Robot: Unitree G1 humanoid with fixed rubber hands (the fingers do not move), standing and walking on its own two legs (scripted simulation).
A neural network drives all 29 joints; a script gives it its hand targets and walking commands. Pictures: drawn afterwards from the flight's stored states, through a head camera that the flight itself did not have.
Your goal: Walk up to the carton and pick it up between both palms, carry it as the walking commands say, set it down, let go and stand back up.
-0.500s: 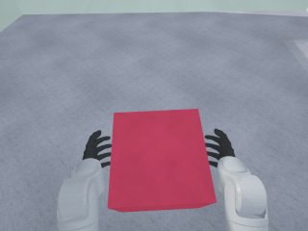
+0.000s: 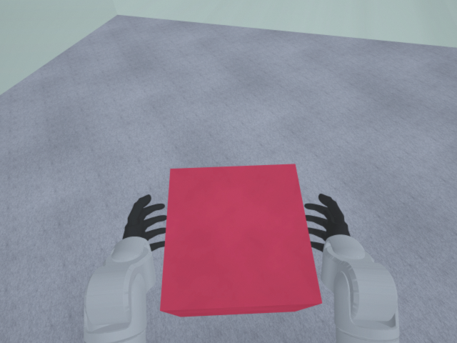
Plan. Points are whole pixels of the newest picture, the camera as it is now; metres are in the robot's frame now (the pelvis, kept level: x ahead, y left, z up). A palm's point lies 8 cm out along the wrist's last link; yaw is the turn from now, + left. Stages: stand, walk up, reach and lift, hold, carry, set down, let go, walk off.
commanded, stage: carry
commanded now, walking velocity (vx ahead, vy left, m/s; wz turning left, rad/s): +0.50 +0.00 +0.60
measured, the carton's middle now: (235, 243) +0.31 -0.02 +0.00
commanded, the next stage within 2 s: none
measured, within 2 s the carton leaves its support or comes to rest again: neither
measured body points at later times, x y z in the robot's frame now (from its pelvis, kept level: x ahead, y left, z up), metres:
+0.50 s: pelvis +0.37 +0.12 +0.00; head +0.42 +0.11 +0.45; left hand +0.62 +0.32 +0.07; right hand +0.67 +0.02 +0.07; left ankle +0.26 +0.19 -0.72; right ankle +0.41 +0.01 -0.74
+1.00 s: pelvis +0.68 +0.31 +0.01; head +0.74 +0.32 +0.46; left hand +0.90 +0.55 +0.08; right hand +1.00 +0.26 +0.08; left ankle +0.54 +0.36 -0.72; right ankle +0.79 +0.27 -0.72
